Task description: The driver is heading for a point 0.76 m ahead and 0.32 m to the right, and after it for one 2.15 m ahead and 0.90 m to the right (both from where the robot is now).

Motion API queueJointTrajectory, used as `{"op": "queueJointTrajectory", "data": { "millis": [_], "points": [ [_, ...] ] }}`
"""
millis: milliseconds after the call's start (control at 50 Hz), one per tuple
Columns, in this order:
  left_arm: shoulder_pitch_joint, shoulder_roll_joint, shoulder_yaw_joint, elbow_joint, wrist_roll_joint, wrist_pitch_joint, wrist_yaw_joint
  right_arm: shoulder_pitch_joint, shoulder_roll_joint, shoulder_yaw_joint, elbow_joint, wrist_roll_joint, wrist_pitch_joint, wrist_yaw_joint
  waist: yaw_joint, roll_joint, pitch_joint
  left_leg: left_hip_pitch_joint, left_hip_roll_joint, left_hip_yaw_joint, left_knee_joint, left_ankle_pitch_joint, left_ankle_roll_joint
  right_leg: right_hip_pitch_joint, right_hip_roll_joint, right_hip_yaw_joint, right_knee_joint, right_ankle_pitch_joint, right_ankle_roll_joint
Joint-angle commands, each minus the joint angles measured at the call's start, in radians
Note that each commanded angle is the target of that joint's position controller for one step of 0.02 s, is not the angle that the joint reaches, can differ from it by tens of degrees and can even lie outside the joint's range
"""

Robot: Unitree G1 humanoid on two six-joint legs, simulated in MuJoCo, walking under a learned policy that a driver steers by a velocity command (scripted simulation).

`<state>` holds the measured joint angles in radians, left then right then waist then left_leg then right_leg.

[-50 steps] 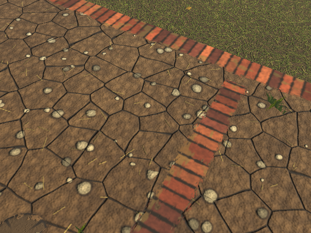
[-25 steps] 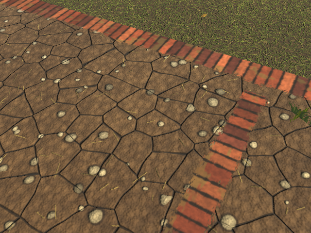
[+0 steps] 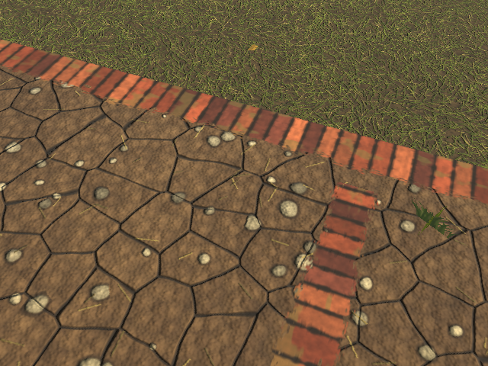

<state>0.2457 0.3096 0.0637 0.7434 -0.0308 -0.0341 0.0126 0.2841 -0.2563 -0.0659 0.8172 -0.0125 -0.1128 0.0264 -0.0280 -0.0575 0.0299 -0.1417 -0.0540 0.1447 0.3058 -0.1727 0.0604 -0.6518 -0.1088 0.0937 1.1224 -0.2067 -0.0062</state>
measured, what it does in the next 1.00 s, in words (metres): walks ahead, turning right: right foot, then left foot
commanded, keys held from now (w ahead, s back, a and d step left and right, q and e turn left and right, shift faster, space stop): w+e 1.00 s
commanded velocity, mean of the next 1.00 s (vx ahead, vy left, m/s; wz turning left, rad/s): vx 0.50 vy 0.00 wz -0.55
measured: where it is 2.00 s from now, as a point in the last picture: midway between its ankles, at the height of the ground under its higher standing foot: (396, 232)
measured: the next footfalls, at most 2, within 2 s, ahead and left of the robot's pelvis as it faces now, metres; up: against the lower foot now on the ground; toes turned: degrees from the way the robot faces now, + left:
right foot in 0.30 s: +0.33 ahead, -0.16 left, +0.00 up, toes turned -13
left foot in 0.80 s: +0.66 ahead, -0.06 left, +0.00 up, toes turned -31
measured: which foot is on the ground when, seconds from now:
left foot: down 0.00-0.32, up 0.34-0.78, down 0.80-1.00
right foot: up 0.00-0.28, down 0.30-0.82, up 0.84-1.00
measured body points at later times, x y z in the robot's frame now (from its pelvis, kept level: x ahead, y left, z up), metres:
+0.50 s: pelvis +0.27 -0.08 +0.00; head +0.31 -0.11 +0.44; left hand +0.45 +0.15 -0.10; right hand +0.36 -0.39 -0.11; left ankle +0.32 +0.09 -0.66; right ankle +0.29 -0.15 -0.74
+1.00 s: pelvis +0.55 -0.12 +0.00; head +0.57 -0.13 +0.45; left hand +0.81 +0.04 -0.11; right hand +0.49 -0.41 -0.11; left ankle +0.62 -0.04 -0.74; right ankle +0.47 -0.23 -0.66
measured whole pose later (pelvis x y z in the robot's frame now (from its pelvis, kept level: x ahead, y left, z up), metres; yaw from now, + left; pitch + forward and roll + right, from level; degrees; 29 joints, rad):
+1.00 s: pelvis +0.55 -0.12 +0.00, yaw -35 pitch +1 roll +2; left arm 0.28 0.32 0.07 0.65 -0.03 -0.01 0.00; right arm 0.24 -0.26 -0.06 0.77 -0.01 -0.10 0.01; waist -0.02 -0.05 0.02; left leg -0.22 -0.03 0.07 0.40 -0.20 0.03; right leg -0.56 -0.04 0.07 1.18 -0.33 -0.01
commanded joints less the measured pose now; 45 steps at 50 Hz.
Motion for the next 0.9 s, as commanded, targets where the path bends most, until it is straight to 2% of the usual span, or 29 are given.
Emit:
{"op": "queueJointTrajectory", "data": {
  "millis": [20, 60, 100, 160, 200, 220, 260, 280, 300, 320, 340, 360, 380, 400, 420, 440, 500, 560, 620, 680, 720, 760, 780, 800, 820, 840, 860, 880, 900],
  "points": [
    [0.042, 0.037, 0.012, -0.050, 0.006, -0.002, 0.000, -0.072, -0.120, -0.027, -0.052, -0.003, -0.023, -0.011, 0.038, 0.107, 0.023, -0.023, 0.285, -0.128, -0.195, 0.211, 0.140, -0.052, -0.031, 0.050, -0.076, 0.148, 0.012],
    [-0.014, 0.027, 0.007, -0.066, 0.007, -0.012, -0.014, -0.071, -0.134, -0.027, -0.045, -0.001, -0.017, -0.017, 0.019, 0.098, 0.032, 0.004, 0.268, -0.065, -0.193, 0.241, 0.122, -0.042, -0.022, 0.016, -0.211, 0.248, 0.007],
    [-0.096, 0.009, -0.002, -0.094, 0.010, -0.017, -0.031, -0.042, -0.155, -0.031, -0.033, 0.004, -0.009, -0.023, -0.019, 0.084, 0.050, 0.046, 0.278, -0.029, -0.191, 0.251, 0.113, -0.041, -0.016, -0.039, -0.320, 0.297, -0.002],
    [-0.193, -0.003, -0.010, -0.148, 0.008, -0.019, -0.053, 0.018, -0.181, -0.038, -0.006, 0.015, 0.015, -0.028, -0.060, 0.073, 0.080, 0.168, 0.319, -0.004, -0.158, 0.283, 0.109, -0.097, -0.010, -0.081, -0.420, 0.263, -0.022],
    [-0.225, 0.003, -0.009, -0.182, 0.008, -0.018, -0.067, 0.033, -0.194, -0.042, 0.004, 0.025, 0.034, -0.031, -0.061, 0.081, 0.084, 0.240, 0.341, 0.013, -0.113, 0.355, 0.097, -0.110, 0.004, -0.113, -0.458, 0.191, -0.043],
    [-0.223, 0.011, -0.005, -0.194, 0.007, -0.017, -0.072, 0.025, -0.205, -0.044, 0.003, 0.028, 0.042, -0.032, -0.047, 0.094, 0.072, 0.258, 0.345, 0.028, -0.076, 0.457, 0.086, -0.080, 0.021, -0.135, -0.473, 0.146, -0.058],
    [-0.156, 0.049, 0.015, -0.199, 0.008, -0.008, -0.075, 0.003, -0.237, -0.053, -0.006, 0.035, 0.055, -0.041, 0.009, 0.142, -0.001, 0.279, 0.340, 0.057, 0.069, 0.800, 0.064, 0.060, 0.093, -0.196, -0.473, 0.040, -0.099],
    [-0.053, 0.085, 0.036, -0.180, 0.007, -0.004, -0.072, -0.009, -0.248, -0.056, -0.011, 0.037, 0.063, -0.045, 0.070, 0.152, -0.063, 0.264, 0.326, 0.071, 0.219, 0.916, 0.052, 0.193, 0.139, -0.217, -0.483, 0.008, -0.127],
    [0.113, 0.138, 0.068, -0.141, 0.006, -0.001, -0.059, -0.028, -0.239, -0.050, -0.018, 0.042, 0.066, -0.048, 0.165, 0.128, -0.148, 0.160, 0.287, 0.093, 0.443, 0.871, 0.019, 0.441, 0.180, -0.210, -0.556, 0.072, -0.167],
    [0.238, 0.229, 0.097, -0.116, 0.005, 0.012, -0.035, 0.003, -0.172, -0.025, -0.039, 0.013, 0.055, -0.047, 0.193, -0.028, -0.237, -0.112, 0.227, 0.089, 0.766, 0.421, -0.025, 0.745, 0.024, 0.044, -0.571, 0.105, -0.229],
    [0.162, 0.296, 0.097, -0.151, 0.007, -0.002, -0.036, 0.062, -0.064, 0.010, -0.097, 0.003, 0.021, -0.034, 0.070, -0.237, -0.342, -0.527, -0.012, -0.068, 1.117, -0.395, -0.079, 1.020, -0.207, 0.667, -0.741, -0.064, -0.435],
    [0.185, 0.204, 0.072, -0.166, 0.015, -0.016, -0.046, -0.036, -0.168, -0.009, -0.108, 0.032, -0.018, -0.014, 0.151, -0.097, -0.404, -0.625, 0.035, -0.268, 1.166, -0.372, -0.057, 1.040, -0.228, 0.727, -0.832, -0.122, -0.415],
    [0.158, 0.157, 0.058, -0.157, 0.022, -0.027, -0.047, -0.104, -0.179, -0.010, -0.136, 0.061, -0.032, -0.007, 0.140, -0.051, -0.263, -0.667, 0.076, -0.255, 1.118, -0.293, -0.035, 0.933, -0.196, 0.570, -0.829, -0.071, -0.365],
    [0.095, 0.134, 0.050, -0.159, 0.017, -0.034, -0.049, -0.114, -0.160, -0.004, -0.135, 0.045, -0.036, -0.013, 0.085, 0.061, -0.156, -0.633, 0.123, -0.247, 1.011, -0.220, -0.032, 0.769, -0.146, 0.438, -0.828, 0.058, -0.327],
    [0.037, 0.103, 0.041, -0.170, 0.019, -0.037, -0.047, -0.111, -0.168, -0.011, -0.125, 0.021, -0.030, -0.020, 0.050, 0.072, -0.123, -0.570, 0.156, -0.244, 0.919, -0.179, -0.038, 0.660, -0.109, 0.353, -0.833, 0.162, -0.302],
    [0.006, 0.091, 0.034, -0.185, 0.028, -0.038, -0.042, -0.090, -0.170, -0.015, -0.120, 0.015, -0.017, -0.019, 0.022, 0.054, -0.103, -0.512, 0.170, -0.246, 0.884, -0.151, -0.047, 0.584, -0.082, 0.312, -0.855, 0.225, -0.296],
    [0.013, 0.115, 0.039, -0.173, 0.022, -0.044, -0.027, -0.085, -0.140, -0.010, -0.120, -0.004, 0.013, -0.023, 0.005, 0.046, -0.079, -0.475, 0.162, -0.218, 0.767, -0.094, -0.101, 0.476, -0.052, 0.237, -0.888, 0.351, -0.305],
    [0.052, 0.138, 0.045, -0.152, 0.016, -0.036, -0.007, -0.198, -0.110, 0.003, -0.151, -0.006, 0.020, -0.027, 0.039, 0.020, -0.042, -0.485, 0.133, -0.203, 0.554, 0.077, -0.135, 0.431, -0.002, 0.172, -0.888, 0.319, -0.270],
    [0.085, 0.144, 0.047, -0.132, 0.011, -0.026, 0.001, -0.299, -0.093, 0.013, -0.173, 0.004, 0.012, -0.017, 0.083, -0.019, -0.033, -0.414, 0.085, -0.196, 0.341, 0.234, -0.135, 0.410, 0.031, 0.160, -0.867, 0.203, -0.222],
    [0.123, 0.147, 0.049, -0.108, 0.005, -0.020, 0.001, -0.357, -0.113, 0.008, -0.196, 0.016, 0.000, -0.006, 0.105, -0.036, -0.027, -0.383, 0.061, -0.214, 0.249, 0.246, -0.120, 0.450, 0.004, 0.229, -0.823, 0.143, -0.209],
    [0.127, 0.137, 0.048, -0.099, 0.004, -0.013, 0.005, -0.356, -0.137, -0.003, -0.201, 0.018, -0.010, 0.001, 0.097, -0.049, -0.030, -0.363, 0.052, -0.232, 0.197, 0.191, -0.100, 0.507, -0.017, 0.293, -0.771, 0.116, -0.200],
    [0.108, 0.136, 0.049, -0.100, 0.007, -0.006, 0.008, -0.304, -0.159, -0.017, -0.192, 0.022, -0.021, 0.002, 0.063, -0.084, -0.036, -0.293, 0.047, -0.227, 0.174, 0.105, -0.070, 0.530, -0.028, 0.341, -0.715, 0.144, -0.185],
    [0.090, 0.119, 0.044, -0.105, 0.008, -0.003, 0.008, -0.224, -0.172, -0.029, -0.171, 0.021, -0.026, -0.002, 0.018, -0.089, -0.064, -0.184, 0.042, -0.206, 0.128, 0.112, -0.046, 0.518, 0.001, 0.333, -0.653, 0.185, -0.164],
    [0.082, 0.073, 0.027, -0.116, 0.013, -0.005, 0.004, -0.110, -0.206, -0.044, -0.155, 0.007, -0.032, -0.009, -0.038, -0.058, -0.160, 0.022, 0.117, -0.260, 0.137, 0.108, 0.001, 0.460, 0.053, 0.283, -0.484, 0.192, -0.129],
    [0.140, 0.016, 0.009, -0.134, 0.018, -0.010, 0.004, 0.033, -0.271, -0.061, -0.146, -0.008, -0.030, -0.017, -0.056, 0.110, -0.306, 0.364, 0.325, -0.524, 0.145, 0.025, 0.102, 0.210, 0.163, 0.164, -0.169, -0.027, -0.064],
    [0.227, 0.022, 0.000, -0.155, -0.005, -0.016, 0.007, 0.095, -0.285, -0.067, -0.110, 0.005, -0.015, -0.008, -0.025, 0.410, -0.375, 0.521, 0.481, -0.934, 0.033, -0.235, 0.208, -0.065, 0.207, 0.093, 0.086, -0.401, -0.026],
    [0.190, 0.118, 0.021, -0.133, -0.014, -0.014, 0.008, 0.052, -0.194, -0.045, -0.130, 0.021, -0.008, -0.009, -0.043, 0.268, -0.254, 0.430, 0.462, -0.901, -0.008, -0.404, 0.178, -0.153, 0.133, 0.116, 0.190, -0.336, -0.013],
    [0.091, 0.146, 0.028, -0.147, -0.006, -0.008, 0.006, 0.008, -0.154, -0.033, -0.140, 0.018, 0.002, -0.014, -0.056, 0.182, -0.139, 0.302, 0.423, -0.734, -0.017, -0.343, 0.139, -0.161, 0.098, 0.073, 0.208, -0.253, -0.008],
    [0.043, 0.134, 0.029, -0.158, 0.008, -0.006, 0.004, -0.034, -0.140, -0.025, -0.139, 0.008, 0.007, -0.016, -0.037, 0.123, -0.069, 0.175, 0.382, -0.619, -0.040, -0.219, 0.124, -0.128, 0.066, 0.056, 0.174, -0.186, -0.006]
  ]
}}
Keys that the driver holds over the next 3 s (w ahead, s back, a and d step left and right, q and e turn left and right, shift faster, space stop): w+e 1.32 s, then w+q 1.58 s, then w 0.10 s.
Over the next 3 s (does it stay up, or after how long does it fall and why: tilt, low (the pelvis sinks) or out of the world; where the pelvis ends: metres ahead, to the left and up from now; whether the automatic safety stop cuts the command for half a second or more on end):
stays up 1.47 -0.69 -0.05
